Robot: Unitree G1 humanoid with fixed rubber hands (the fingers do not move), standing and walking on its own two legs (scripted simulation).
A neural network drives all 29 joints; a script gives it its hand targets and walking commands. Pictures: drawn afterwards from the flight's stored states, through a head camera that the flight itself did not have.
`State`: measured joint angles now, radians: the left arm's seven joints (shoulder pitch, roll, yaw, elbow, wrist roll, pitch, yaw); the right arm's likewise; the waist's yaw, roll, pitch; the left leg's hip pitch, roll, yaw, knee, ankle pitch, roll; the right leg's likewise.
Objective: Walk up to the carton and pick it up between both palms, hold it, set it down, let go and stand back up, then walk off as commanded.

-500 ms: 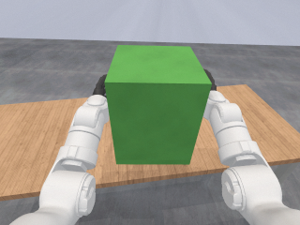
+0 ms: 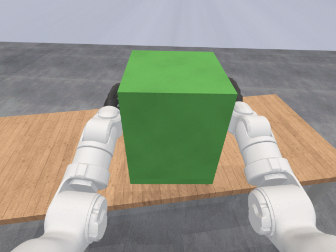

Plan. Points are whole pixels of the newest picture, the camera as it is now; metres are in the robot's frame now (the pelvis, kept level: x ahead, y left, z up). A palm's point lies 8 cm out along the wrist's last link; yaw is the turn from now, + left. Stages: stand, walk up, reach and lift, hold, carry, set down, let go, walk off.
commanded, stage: hold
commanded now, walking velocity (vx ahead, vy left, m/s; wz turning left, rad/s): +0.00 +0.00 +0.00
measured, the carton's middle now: (172, 117) +0.40 +0.01 +0.18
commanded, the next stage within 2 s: none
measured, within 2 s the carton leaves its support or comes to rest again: neither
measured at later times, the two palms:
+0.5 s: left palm (111, 112) +0.40 +0.15 +0.20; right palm (233, 107) +0.41 -0.14 +0.21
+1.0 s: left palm (112, 112) +0.40 +0.15 +0.20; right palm (233, 108) +0.41 -0.14 +0.21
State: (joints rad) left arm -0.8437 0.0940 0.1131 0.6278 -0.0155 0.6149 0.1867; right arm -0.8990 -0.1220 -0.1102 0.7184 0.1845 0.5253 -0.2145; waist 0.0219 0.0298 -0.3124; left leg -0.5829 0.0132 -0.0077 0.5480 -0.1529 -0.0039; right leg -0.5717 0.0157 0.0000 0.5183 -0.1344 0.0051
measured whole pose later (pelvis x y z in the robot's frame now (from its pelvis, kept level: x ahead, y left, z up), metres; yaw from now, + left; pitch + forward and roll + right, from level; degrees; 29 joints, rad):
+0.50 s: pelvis +0.00 +0.00 +0.00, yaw +0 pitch +11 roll -1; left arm -0.84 0.09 0.11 0.63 -0.01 0.61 0.19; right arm -0.90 -0.12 -0.11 0.72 0.18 0.53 -0.21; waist 0.02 0.03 -0.31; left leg -0.58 0.01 -0.01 0.55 -0.15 0.00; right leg -0.57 0.02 0.00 0.52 -0.13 0.00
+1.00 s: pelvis +0.00 +0.00 +0.00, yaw +0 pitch +11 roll -1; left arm -0.84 0.09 0.12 0.63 -0.01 0.61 0.18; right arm -0.90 -0.12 -0.11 0.72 0.18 0.53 -0.21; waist 0.02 0.03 -0.31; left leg -0.58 0.01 -0.01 0.55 -0.15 0.00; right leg -0.57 0.02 0.00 0.52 -0.13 0.00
